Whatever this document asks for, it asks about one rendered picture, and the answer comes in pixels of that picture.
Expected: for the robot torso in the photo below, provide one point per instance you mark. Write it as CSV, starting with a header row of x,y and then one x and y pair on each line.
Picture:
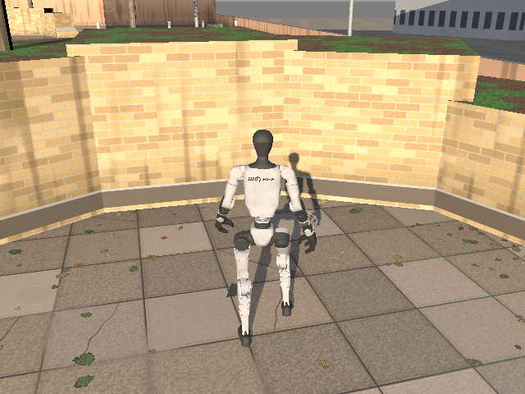
x,y
262,189

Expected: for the left robot upper arm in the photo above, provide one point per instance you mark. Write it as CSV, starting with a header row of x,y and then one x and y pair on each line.
x,y
231,186

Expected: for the robot right forearm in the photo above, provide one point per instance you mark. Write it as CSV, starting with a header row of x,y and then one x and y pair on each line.
x,y
304,220

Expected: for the right robot upper arm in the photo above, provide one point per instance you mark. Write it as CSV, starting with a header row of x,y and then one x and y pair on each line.
x,y
292,187

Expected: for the right robot hand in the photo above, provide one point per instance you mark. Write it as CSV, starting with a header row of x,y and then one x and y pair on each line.
x,y
312,241

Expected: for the robot left forearm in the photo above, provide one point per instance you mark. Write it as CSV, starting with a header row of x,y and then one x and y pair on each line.
x,y
222,212

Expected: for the left robot hand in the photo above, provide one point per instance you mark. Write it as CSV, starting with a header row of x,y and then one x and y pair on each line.
x,y
227,222

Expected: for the robot right shin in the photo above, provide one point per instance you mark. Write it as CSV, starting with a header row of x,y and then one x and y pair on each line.
x,y
285,280

